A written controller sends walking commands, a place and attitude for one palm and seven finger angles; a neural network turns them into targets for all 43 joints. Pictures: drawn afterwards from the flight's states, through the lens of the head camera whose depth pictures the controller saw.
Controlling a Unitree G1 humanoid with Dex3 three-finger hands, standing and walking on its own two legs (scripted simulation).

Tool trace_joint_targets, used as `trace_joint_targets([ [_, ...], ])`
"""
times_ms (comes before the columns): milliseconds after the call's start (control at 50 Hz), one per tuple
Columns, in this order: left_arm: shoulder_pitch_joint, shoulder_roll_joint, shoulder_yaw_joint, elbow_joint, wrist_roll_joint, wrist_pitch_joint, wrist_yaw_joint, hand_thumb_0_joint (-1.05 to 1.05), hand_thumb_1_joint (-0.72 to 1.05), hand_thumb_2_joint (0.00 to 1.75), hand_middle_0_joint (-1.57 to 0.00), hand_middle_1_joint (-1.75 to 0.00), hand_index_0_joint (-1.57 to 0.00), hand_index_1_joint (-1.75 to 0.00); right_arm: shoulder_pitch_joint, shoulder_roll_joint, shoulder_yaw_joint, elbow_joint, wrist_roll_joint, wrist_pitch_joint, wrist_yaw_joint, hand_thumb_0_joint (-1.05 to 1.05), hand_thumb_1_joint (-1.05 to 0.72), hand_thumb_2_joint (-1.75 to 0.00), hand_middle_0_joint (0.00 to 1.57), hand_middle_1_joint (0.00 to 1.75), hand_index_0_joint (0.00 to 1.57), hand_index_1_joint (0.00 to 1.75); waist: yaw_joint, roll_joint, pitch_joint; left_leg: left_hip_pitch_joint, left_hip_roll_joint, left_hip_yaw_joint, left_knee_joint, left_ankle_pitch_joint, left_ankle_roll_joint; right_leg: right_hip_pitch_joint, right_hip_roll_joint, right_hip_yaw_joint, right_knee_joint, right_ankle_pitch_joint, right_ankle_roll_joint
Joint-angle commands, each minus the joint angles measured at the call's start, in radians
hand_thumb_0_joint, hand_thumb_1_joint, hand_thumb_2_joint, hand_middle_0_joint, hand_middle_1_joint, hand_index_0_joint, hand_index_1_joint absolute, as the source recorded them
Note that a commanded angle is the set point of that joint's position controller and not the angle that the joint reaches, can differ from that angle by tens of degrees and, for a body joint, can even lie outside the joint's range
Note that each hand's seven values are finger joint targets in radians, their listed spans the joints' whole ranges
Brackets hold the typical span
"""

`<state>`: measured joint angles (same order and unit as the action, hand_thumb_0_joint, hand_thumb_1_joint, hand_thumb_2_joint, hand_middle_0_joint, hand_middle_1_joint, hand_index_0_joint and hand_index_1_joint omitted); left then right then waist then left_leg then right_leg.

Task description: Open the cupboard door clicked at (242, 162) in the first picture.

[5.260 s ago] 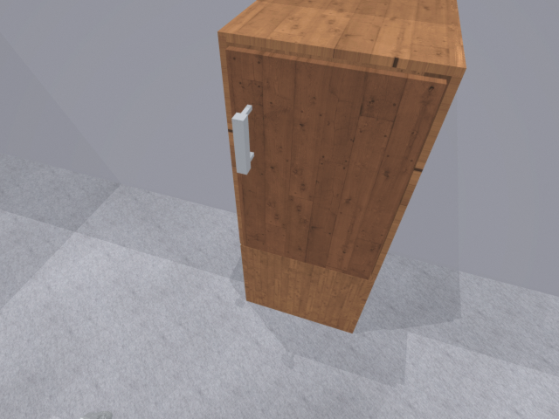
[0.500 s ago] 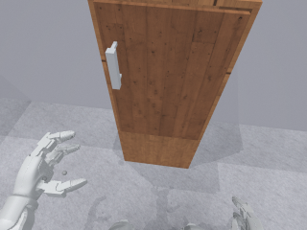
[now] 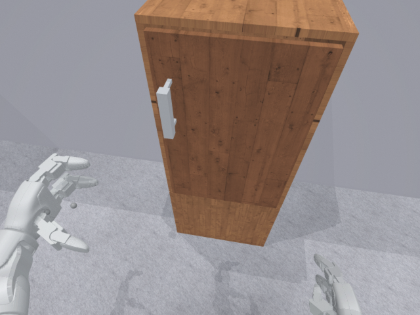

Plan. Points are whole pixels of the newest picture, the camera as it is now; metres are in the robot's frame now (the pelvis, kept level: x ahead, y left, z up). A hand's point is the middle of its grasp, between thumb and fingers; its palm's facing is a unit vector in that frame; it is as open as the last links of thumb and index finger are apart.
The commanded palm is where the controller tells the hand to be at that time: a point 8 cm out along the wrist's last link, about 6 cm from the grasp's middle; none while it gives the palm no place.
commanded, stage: raise the hand with hooked fingers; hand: left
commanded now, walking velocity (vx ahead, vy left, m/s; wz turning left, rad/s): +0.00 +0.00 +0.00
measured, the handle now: (169, 109) +0.54 +0.14 +0.09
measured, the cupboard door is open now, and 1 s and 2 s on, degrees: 0 0 0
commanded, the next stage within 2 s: move the hooked fingers beside the handle in 0.68 s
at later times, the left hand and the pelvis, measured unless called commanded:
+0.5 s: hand (77, 185) +0.30 +0.26 +0.11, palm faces -0.05 -1.00 -0.04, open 14.0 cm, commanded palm +0.27 +0.31 +0.11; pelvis +0.00 -0.01 +0.01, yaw -1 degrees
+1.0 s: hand (83, 178) +0.31 +0.26 +0.11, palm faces -0.06 -1.00 -0.02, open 14.0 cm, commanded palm +0.30 +0.30 +0.11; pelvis +0.00 -0.01 +0.01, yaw +0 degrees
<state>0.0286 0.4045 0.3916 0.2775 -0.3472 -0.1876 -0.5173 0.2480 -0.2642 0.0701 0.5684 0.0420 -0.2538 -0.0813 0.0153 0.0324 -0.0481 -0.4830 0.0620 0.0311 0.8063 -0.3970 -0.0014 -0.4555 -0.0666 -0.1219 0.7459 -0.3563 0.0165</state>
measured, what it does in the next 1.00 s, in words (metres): stands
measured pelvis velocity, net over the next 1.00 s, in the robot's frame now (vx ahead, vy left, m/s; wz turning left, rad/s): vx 0.00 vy -0.01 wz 0.00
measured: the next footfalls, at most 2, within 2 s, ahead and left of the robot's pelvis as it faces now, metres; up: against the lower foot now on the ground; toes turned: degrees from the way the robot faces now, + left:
none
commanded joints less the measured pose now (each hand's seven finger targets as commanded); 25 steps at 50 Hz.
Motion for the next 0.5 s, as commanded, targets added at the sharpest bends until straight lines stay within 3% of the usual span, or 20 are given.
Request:
trace_joint_targets([
  [0, -0.27, 0.267, 0.118, -0.145, -0.032, -0.049, -0.025, 0.0, -0.5, 0.3, -0.3, -1.2, -0.3, -1.2, -0.04, -0.159, -0.074, -0.13, 0.01, -0.045, -0.028, 0.0, -0.9, -0.9, 0.2, 0.3, 0.2, 0.3, -0.023, 0.038, -0.185, 0.116, -0.057, -0.042, -0.162, 0.229, 0.016, 0.085, 0.074, 0.05, -0.112, 0.194, -0.037],
  [100, -0.345, 0.307, 0.136, -0.08, -0.033, -0.038, -0.05, 0.0, -0.5, 0.3, -0.3, -1.2, -0.3, -1.2, -0.04, -0.165, -0.072, -0.123, 0.014, -0.035, -0.033, 0.0, -0.9, -0.9, 0.2, 0.3, 0.2, 0.3, -0.022, 0.056, -0.174, 0.124, -0.06, -0.037, -0.176, 0.225, 0.017, 0.099, 0.071, 0.061, -0.135, 0.188, -0.039],
  [120, -0.364, 0.337, 0.157, -0.071, -0.035, -0.037, -0.054, 0.0, -0.5, 0.3, -0.3, -1.2, -0.3, -1.2, -0.035, -0.168, -0.072, -0.123, 0.01, -0.032, -0.034, 0.0, -0.9, -0.9, 0.2, 0.3, 0.2, 0.3, -0.018, 0.031, -0.179, 0.127, -0.061, -0.038, -0.174, 0.236, 0.019, 0.111, 0.074, 0.066, -0.137, 0.197, -0.041],
  [160, -0.389, 0.348, 0.16, -0.046, -0.034, -0.031, -0.065, 0.0, -0.5, 0.3, -0.3, -1.2, -0.3, -1.2, -0.03, -0.169, -0.073, -0.123, 0.013, -0.028, -0.035, 0.0, -0.9, -0.9, 0.2, 0.3, 0.2, 0.3, -0.018, 0.056, -0.193, 0.139, -0.063, -0.034, -0.183, 0.239, 0.019, 0.115, 0.07, 0.068, -0.143, 0.204, -0.039],
  [200, -0.34, 0.311, 0.141, -0.019, -0.038, -0.027, -0.076, 0.0, -0.5, 0.3, -0.3, -1.2, -0.3, -1.2, -0.024, -0.169, -0.079, -0.127, 0.015, -0.029, -0.033, 0.0, -0.9, -0.9, 0.2, 0.3, 0.2, 0.3, -0.014, 0.033, -0.202, 0.146, -0.064, -0.032, -0.183, 0.258, 0.02, 0.119, 0.069, 0.063, -0.141, 0.226, -0.037],
  [260, -0.313, 0.308, 0.141, -0.009, -0.042, -0.023, -0.084, 0.0, -0.5, 0.3, -0.3, -1.2, -0.3, -1.2, -0.017, -0.173, -0.084, -0.133, 0.015, -0.028, -0.024, 0.0, -0.9, -0.9, 0.2, 0.3, 0.2, 0.3, -0.008, 0.011, -0.205, 0.142, -0.065, -0.026, -0.182, 0.291, 0.022, 0.13, 0.069, 0.064, -0.137, 0.27, -0.036],
  [320, -0.331, 0.34, 0.171, -0.019, -0.044, -0.032, -0.071, 0.0, -0.5, 0.3, -0.3, -1.2, -0.3, -1.2, -0.013, -0.177, -0.085, -0.135, 0.01, -0.025, -0.019, 0.0, -0.9, -0.9, 0.2, 0.3, 0.2, 0.3, -0.004, 0.002, -0.191, 0.125, -0.064, -0.024, -0.183, 0.276, 0.021, 0.131, 0.068, 0.072, -0.14, 0.252, -0.037],
  [380, -0.354, 0.343, 0.176, -0.055, -0.038, -0.054, -0.059, 0.0, -0.5, 0.3, -0.3, -1.2, -0.3, -1.2, -0.014, -0.172, -0.087, -0.137, 0.011, -0.025, -0.02, 0.0, -0.9, -0.9, 0.2, 0.3, 0.2, 0.3, -0.007, 0.056, -0.217, 0.149, -0.066, -0.021, -0.19, 0.269, 0.022, 0.129, 0.067, 0.072, -0.14, 0.241, -0.037],
  [420, -0.356, 0.358, 0.184, -0.076, -0.031, -0.07, -0.046, 0.0, -0.5, 0.3, -0.3, -1.2, -0.3, -1.2, -0.011, -0.173, -0.087, -0.132, 0.007, -0.028, -0.021, 0.0, -0.9, -0.9, 0.2, 0.3, 0.2, 0.3, -0.006, 0.055, -0.22, 0.157, -0.062, -0.024, -0.19, 0.285, 0.023, 0.14, 0.069, 0.07, -0.136, 0.25, -0.04],
  [480, -0.346, 0.33, 0.173, -0.048, -0.034, -0.071, -0.047, 0.0, -0.5, 0.3, -0.3, -1.2, -0.3, -1.2, -0.012, -0.168, -0.087, -0.13, 0.01, -0.025, -0.025, 0.0, -0.9, -0.9, 0.2, 0.3, 0.2, 0.3, -0.014, 0.039, -0.207, 0.153, -0.062, -0.022, -0.196, 0.264, 0.023, 0.127, 0.069, 0.069, -0.144, 0.239, -0.035],
])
